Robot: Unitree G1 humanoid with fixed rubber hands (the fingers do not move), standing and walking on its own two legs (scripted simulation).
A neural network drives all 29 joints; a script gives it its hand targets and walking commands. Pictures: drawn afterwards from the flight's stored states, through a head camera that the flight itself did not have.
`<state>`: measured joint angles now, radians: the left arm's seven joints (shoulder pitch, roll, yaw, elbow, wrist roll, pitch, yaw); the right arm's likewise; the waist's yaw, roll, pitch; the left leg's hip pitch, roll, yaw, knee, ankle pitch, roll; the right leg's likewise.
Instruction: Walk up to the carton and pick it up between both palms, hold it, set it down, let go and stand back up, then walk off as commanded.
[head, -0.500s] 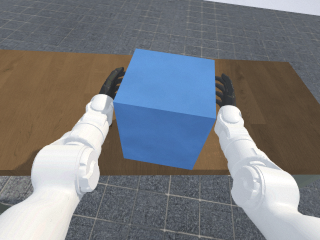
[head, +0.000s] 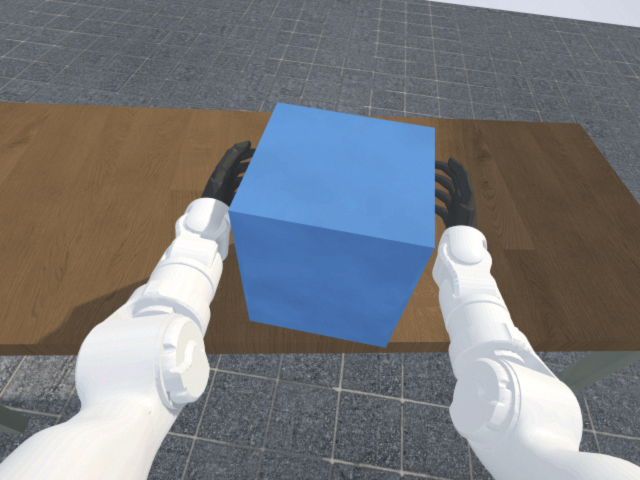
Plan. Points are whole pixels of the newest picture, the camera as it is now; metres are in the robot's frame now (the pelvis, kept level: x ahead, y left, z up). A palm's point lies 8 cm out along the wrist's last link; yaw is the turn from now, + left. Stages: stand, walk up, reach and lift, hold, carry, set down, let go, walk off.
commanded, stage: reach and lift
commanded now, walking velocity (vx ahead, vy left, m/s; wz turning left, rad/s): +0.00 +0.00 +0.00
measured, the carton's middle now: (334, 232) +0.45 -0.06 +0.04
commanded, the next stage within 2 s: none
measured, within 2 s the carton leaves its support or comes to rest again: leaves its support in 0.66 s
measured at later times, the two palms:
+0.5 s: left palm (225, 214) +0.44 +0.09 +0.10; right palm (467, 236) +0.38 -0.21 +0.10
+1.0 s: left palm (215, 216) +0.41 +0.09 +0.13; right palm (480, 233) +0.36 -0.20 +0.13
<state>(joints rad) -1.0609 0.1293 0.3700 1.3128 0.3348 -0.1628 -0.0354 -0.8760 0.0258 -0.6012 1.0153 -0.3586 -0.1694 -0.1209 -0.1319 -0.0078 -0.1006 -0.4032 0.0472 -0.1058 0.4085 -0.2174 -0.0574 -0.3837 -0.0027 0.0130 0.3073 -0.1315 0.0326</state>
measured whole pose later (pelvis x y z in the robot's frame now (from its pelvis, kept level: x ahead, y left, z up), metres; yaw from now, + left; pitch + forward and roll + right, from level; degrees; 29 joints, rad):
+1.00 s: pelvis -0.02 +0.00 +0.00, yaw +0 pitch +4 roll -1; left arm -0.87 0.03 0.37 1.02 0.25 0.04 -0.02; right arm -0.79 0.04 -0.48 0.93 -0.16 -0.05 -0.15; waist -0.13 0.00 -0.10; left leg -0.26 0.05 -0.11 0.40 -0.21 -0.06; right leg -0.24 0.00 0.01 0.31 -0.13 0.03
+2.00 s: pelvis -0.03 +0.00 +0.00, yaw +0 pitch -5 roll -1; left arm -0.78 0.00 0.37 0.50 0.33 0.53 -0.07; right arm -0.79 0.01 -0.21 0.82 0.10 0.17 -0.23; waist -0.11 -0.04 -0.06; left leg -0.11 0.05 -0.11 0.38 -0.20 -0.06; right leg -0.09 0.00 0.01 0.30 -0.13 0.03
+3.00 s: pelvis -0.04 +0.00 +0.00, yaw +1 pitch -6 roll -1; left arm -0.78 0.00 0.37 0.30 0.31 0.73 -0.08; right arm -0.80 -0.02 -0.13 0.65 0.21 0.35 -0.27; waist -0.11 -0.02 -0.06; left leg -0.09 0.05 -0.11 0.38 -0.20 -0.06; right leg -0.08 0.00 0.01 0.30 -0.13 0.03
